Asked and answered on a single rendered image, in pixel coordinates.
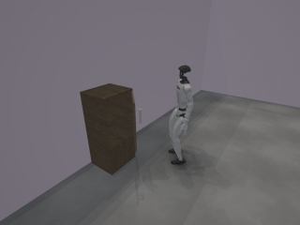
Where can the robot right thigh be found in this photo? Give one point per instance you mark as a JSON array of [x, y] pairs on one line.
[[172, 120]]

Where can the left robot hand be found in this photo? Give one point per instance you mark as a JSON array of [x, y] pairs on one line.
[[183, 127]]

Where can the cupboard door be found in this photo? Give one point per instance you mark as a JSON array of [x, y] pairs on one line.
[[134, 120]]

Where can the handle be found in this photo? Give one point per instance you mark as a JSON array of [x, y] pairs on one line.
[[140, 116]]

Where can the humanoid robot head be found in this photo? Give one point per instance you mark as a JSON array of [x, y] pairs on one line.
[[184, 69]]

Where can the robot left forearm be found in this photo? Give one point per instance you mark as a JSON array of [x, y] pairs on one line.
[[188, 113]]

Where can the robot left upper arm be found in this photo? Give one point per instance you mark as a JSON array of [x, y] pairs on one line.
[[188, 91]]

